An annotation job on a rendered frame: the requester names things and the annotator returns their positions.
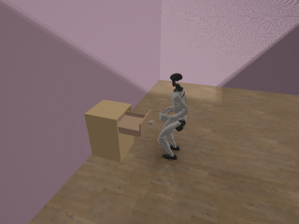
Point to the robot left hand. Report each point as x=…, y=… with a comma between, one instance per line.
x=163, y=117

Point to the robot left forearm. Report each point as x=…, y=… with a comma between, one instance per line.
x=179, y=115

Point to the right robot foot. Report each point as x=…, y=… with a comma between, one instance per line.
x=175, y=148

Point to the robot torso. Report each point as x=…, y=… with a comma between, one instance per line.
x=177, y=108

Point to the drawer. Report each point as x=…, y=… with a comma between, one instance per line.
x=134, y=124

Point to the left robot upper arm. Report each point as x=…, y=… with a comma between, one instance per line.
x=177, y=99

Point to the cabinet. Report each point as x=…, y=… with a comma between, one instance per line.
x=103, y=130

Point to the robot right hand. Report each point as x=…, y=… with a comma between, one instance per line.
x=170, y=109

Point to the handle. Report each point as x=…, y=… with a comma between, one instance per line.
x=150, y=122

